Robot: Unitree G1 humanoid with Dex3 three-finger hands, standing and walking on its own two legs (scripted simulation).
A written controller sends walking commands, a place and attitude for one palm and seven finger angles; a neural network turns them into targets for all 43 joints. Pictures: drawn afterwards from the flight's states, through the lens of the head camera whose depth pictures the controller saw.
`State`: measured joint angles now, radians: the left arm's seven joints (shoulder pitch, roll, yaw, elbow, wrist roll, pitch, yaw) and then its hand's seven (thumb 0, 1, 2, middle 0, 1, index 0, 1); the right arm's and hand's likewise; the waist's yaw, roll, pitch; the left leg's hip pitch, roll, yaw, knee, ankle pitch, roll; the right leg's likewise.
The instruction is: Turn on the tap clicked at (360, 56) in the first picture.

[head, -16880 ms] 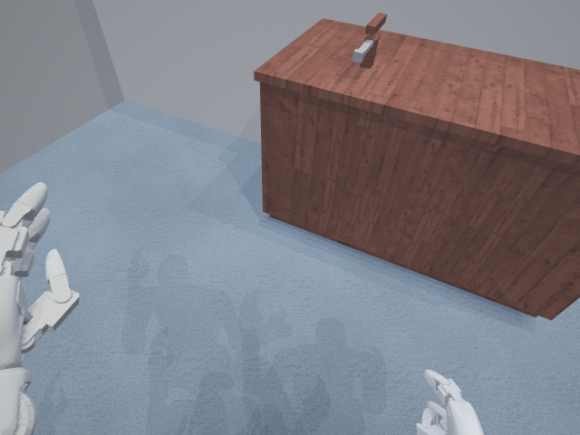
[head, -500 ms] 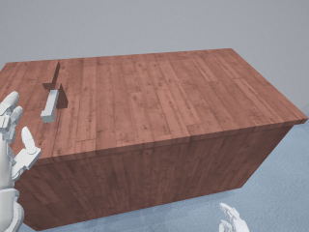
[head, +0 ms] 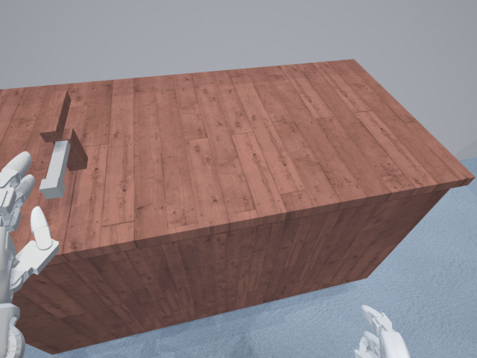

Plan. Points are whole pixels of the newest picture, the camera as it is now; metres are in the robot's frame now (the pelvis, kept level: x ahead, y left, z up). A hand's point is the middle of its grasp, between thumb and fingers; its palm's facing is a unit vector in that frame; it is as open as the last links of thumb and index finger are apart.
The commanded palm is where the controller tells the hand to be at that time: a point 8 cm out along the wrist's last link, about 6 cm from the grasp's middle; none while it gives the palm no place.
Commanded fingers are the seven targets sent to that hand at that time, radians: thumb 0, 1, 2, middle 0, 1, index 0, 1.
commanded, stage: come to a stop and stand still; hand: left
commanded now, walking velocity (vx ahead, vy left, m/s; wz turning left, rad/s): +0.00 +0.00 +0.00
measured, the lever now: (52, 188) +0.37 +0.37 +0.06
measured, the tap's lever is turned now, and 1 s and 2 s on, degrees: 0 0 0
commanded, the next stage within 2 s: look again from close up in 0.40 s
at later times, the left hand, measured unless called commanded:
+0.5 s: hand (44, 231) +0.23 +0.27 +0.16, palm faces +0.43 -0.84 -0.33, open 7.5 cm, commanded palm +0.18 +0.30 +0.17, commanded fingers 0.00 0.90 0.90 -0.20 -0.30 -0.20 -0.30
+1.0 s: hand (33, 226) +0.23 +0.27 +0.17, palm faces +0.40 -0.82 -0.40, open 7.5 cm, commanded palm +0.17 +0.29 +0.17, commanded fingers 0.00 0.90 0.90 -0.20 -0.30 -0.20 -0.30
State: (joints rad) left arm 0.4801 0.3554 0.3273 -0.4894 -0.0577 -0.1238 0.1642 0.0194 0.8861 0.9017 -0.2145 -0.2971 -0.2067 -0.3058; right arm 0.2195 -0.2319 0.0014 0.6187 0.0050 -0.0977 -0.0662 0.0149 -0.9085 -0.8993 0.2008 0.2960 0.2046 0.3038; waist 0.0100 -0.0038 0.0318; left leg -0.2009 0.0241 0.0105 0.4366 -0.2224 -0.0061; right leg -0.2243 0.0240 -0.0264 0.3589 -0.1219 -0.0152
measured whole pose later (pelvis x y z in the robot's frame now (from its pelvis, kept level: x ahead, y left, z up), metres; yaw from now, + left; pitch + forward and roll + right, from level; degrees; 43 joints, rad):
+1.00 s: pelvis +0.00 +0.02 -0.01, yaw -3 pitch -2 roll -1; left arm 0.38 0.38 0.42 -0.43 -0.05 -0.20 0.09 0.02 0.88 0.90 -0.22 -0.30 -0.21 -0.31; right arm 0.25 -0.22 0.00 0.59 0.02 -0.14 -0.02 0.02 -0.91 -0.90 0.20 0.30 0.20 0.30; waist 0.04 -0.01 0.10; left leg -0.19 0.01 0.06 0.50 -0.27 0.02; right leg -0.24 0.02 0.03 0.44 -0.16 0.01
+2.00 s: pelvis -0.01 +0.03 +0.00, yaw -2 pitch -3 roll -1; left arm 0.41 0.32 0.35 -0.47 -0.04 -0.18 0.12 0.02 0.89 0.90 -0.21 -0.30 -0.21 -0.31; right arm 0.20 -0.20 0.03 0.58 0.01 -0.12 -0.03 0.01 -0.91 -0.90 0.20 0.30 0.21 0.30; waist 0.03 -0.01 0.08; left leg -0.19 0.00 0.07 0.48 -0.25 0.04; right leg -0.23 0.00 0.03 0.41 -0.14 0.02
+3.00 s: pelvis +0.01 +0.03 +0.00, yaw -2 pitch -2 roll -1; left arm 0.38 0.33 0.33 -0.41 -0.03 -0.24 0.10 0.02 0.89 0.90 -0.21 -0.30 -0.20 -0.31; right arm 0.20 -0.20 0.01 0.57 0.01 -0.16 -0.01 0.01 -0.91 -0.90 0.20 0.30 0.21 0.30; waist 0.02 -0.03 0.06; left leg -0.17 -0.01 0.06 0.47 -0.26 0.03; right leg -0.22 -0.01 0.02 0.42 -0.16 0.02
